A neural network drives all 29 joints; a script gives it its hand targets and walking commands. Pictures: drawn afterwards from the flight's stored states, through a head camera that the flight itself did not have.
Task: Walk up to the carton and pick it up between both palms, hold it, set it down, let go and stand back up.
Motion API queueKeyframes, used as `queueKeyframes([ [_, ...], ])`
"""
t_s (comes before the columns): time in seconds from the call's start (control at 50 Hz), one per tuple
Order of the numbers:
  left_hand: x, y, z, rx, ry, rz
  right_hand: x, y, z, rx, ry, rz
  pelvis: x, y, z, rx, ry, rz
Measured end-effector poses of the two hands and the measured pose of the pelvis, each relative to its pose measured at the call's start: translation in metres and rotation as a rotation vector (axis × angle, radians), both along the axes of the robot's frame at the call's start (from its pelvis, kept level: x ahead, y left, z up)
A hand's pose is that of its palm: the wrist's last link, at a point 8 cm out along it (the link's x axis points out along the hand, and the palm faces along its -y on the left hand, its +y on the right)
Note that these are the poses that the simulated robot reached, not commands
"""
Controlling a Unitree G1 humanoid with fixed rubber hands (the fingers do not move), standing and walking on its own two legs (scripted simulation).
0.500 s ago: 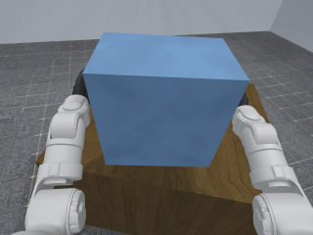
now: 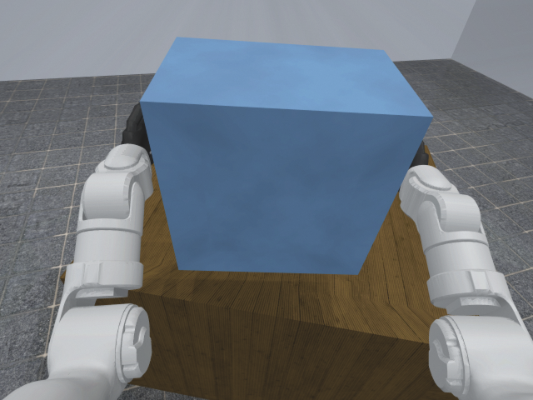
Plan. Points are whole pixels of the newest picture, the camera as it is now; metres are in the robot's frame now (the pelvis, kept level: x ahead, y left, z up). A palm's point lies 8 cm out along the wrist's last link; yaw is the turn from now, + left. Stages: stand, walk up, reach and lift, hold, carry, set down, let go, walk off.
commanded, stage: reach and lift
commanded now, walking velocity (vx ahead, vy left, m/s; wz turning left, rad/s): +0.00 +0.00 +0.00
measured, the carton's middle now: (275, 166) +0.43 +0.02 +0.18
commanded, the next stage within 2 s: hold in 0.22 s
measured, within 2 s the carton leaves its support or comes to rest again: neither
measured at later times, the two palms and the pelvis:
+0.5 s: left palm (129, 150) +0.38 +0.22 +0.22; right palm (409, 165) +0.40 -0.17 +0.22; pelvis -0.01 +0.00 +0.00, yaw +1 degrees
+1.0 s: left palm (131, 144) +0.38 +0.22 +0.24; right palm (416, 163) +0.40 -0.17 +0.23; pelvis -0.01 -0.01 +0.00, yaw +0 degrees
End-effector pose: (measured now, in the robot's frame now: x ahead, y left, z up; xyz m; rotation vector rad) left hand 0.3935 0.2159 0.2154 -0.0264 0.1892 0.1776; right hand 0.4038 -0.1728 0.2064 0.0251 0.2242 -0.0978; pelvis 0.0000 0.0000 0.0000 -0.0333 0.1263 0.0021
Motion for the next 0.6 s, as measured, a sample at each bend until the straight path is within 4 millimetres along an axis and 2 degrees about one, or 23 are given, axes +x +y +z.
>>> queueKeyframes([
  [0.28,-0.003,0.005,0.007,0.018,0.013,0.011,0.003,0.005,0.009,-0.018,0.011,0.019,-0.002,-0.001,0.000,-0.002,-0.003,0.001],
  [0.6,-0.012,0.004,0.014,0.010,0.002,0.018,-0.004,0.004,0.015,0.000,0.003,0.021,-0.009,-0.004,-0.001,-0.003,0.007,0.006],
])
